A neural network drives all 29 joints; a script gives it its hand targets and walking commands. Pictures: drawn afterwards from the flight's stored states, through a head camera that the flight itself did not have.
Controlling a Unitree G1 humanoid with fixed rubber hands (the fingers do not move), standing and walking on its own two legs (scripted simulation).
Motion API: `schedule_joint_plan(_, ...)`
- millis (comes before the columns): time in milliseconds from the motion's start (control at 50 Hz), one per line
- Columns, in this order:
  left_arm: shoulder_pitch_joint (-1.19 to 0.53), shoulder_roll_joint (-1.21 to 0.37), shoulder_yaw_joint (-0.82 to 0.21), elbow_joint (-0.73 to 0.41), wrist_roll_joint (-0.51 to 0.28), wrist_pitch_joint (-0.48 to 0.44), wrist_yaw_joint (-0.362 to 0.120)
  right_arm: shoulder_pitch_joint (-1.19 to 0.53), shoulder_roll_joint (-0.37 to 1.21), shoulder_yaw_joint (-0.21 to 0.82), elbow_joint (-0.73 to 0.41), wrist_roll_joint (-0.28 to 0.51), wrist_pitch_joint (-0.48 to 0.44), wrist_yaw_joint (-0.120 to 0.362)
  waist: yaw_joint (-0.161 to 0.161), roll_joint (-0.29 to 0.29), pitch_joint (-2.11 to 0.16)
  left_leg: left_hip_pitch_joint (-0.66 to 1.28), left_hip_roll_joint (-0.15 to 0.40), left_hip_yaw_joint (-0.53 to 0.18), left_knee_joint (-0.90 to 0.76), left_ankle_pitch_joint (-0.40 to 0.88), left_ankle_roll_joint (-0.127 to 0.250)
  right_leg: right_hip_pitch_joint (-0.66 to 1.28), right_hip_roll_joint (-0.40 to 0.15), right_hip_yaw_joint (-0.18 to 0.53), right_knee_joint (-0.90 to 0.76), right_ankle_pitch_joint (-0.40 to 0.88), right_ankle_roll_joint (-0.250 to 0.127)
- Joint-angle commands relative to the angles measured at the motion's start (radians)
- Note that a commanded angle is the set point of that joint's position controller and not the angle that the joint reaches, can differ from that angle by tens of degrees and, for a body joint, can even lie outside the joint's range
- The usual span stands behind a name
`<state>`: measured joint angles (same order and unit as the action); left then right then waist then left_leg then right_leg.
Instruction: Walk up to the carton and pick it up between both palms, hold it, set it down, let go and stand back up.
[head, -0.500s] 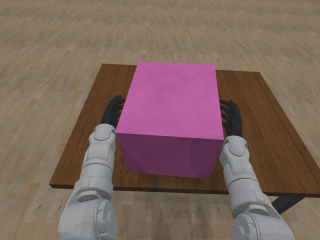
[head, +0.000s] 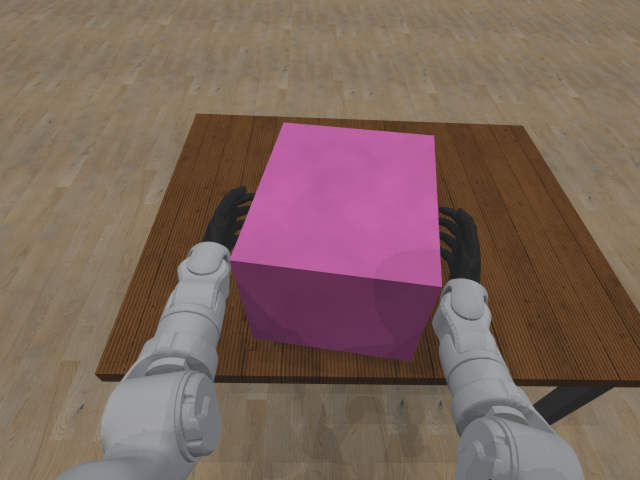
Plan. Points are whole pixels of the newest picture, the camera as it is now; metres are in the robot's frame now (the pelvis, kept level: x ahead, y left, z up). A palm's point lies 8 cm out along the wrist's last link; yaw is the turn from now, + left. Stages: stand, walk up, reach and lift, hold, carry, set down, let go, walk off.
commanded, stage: set down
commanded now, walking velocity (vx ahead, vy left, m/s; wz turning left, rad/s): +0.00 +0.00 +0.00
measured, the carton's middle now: (344, 236) +0.44 -0.06 +0.04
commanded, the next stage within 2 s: none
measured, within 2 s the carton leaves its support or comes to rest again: rests again in 1.58 s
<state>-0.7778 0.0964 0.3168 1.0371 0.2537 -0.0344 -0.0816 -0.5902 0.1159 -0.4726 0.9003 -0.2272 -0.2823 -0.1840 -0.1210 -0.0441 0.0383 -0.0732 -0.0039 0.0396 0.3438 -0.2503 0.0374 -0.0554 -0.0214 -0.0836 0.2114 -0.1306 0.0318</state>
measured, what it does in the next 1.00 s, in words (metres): stands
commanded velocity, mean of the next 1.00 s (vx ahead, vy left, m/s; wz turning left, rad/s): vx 0.00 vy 0.00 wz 0.00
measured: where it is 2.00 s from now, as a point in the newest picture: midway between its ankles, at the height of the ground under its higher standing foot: outside the picture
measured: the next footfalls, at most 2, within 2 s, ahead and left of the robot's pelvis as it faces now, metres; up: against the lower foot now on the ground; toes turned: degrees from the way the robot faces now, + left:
none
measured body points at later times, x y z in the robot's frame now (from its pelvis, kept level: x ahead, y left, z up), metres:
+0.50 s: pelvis +0.00 +0.00 +0.00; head +0.04 +0.03 +0.44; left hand +0.45 +0.11 +0.05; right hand +0.36 -0.20 +0.05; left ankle -0.04 +0.08 -0.75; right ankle -0.01 -0.14 -0.75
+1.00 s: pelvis -0.01 +0.00 -0.01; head +0.08 +0.04 +0.43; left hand +0.48 +0.10 +0.03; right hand +0.36 -0.20 +0.01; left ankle -0.04 +0.08 -0.75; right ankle -0.01 -0.14 -0.75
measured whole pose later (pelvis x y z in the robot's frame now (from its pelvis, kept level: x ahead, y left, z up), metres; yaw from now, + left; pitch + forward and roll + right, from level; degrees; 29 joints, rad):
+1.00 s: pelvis -0.01 +0.00 -0.01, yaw +0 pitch +16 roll -3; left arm -1.09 0.24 0.28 1.53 0.21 -0.31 -0.08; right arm -0.72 0.18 -0.71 1.06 -0.37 -0.37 -0.21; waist -0.18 -0.03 -0.09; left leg -0.49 0.01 0.03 0.46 -0.25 0.03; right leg -0.44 -0.01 -0.10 0.28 -0.11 0.02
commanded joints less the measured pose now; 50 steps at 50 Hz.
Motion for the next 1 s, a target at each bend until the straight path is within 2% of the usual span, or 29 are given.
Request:
schedule_joint_plan(0,-0.680,-0.514,-0.237,-0.099,-0.005,-0.128,-0.138,-0.622,0.476,0.343,-0.047,-0.075,-0.065,0.142,-0.009,0.087,-0.507,0.043,0.005,0.027,0.005,0.578,-0.119,0.241,0.047,-0.018,0.095,0.477,-0.009)
schedule_joint_plan(140,-0.746,-0.508,-0.243,-0.053,-0.012,-0.183,-0.123,-0.642,0.486,0.297,0.016,-0.102,-0.097,0.146,-0.017,0.142,-0.581,0.082,0.020,0.019,0.041,0.667,-0.147,0.150,0.050,-0.018,0.093,0.440,-0.023)
schedule_joint_plan(220,-0.778,-0.501,-0.245,-0.010,-0.021,-0.215,-0.119,-0.660,0.493,0.275,0.052,-0.118,-0.114,0.143,-0.026,0.152,-0.616,0.073,0.023,0.015,0.059,0.685,-0.152,0.119,0.048,-0.014,0.097,0.443,-0.028)
schedule_joint_plan(440,-0.838,-0.452,-0.203,0.139,-0.027,-0.282,-0.141,-0.700,0.515,0.223,0.104,-0.161,-0.123,0.126,-0.057,0.121,-0.660,-0.073,0.013,0.011,0.052,0.543,-0.121,0.146,0.028,0.004,0.130,0.516,-0.028)
schedule_joint_plan(660,-0.888,-0.408,-0.141,0.265,0.000,-0.306,-0.155,-0.744,0.514,0.148,0.122,-0.207,-0.123,0.127,-0.066,0.151,-0.694,-0.126,0.015,0.010,0.067,0.482,-0.118,0.082,0.021,-0.001,0.148,0.495,-0.038)
schedule_joint_plan(820,-0.895,-0.410,-0.134,0.369,0.009,-0.324,-0.149,-0.804,0.501,0.118,0.108,-0.227,-0.149,0.136,-0.061,0.188,-0.783,-0.112,0.028,-0.001,0.121,0.562,-0.139,-0.003,0.028,-0.012,0.166,0.502,-0.048)
schedule_joint_plan(980,-0.915,-0.408,-0.152,0.445,-0.005,-0.356,-0.153,-0.817,0.500,0.106,0.148,-0.233,-0.167,0.138,-0.089,0.207,-0.845,-0.115,0.036,-0.016,0.172,0.639,-0.155,-0.061,0.032,-0.013,0.188,0.545,-0.051)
